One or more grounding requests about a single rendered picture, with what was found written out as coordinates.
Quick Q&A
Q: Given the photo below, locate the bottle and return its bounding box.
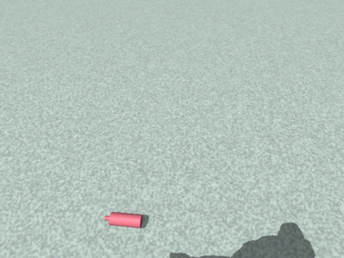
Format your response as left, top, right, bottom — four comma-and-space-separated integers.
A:
104, 212, 143, 228

